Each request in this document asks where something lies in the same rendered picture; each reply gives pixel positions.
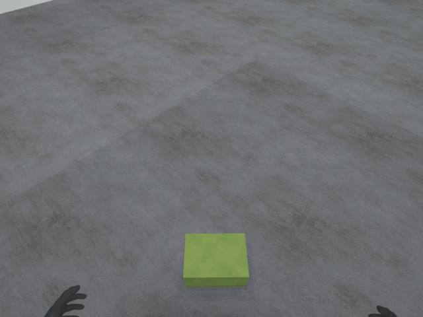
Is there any carton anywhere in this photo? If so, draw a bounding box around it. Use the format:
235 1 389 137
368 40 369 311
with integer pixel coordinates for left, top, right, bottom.
183 233 249 287

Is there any robot left hand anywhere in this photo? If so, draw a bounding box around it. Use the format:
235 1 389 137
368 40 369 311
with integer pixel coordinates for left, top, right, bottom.
45 285 87 317

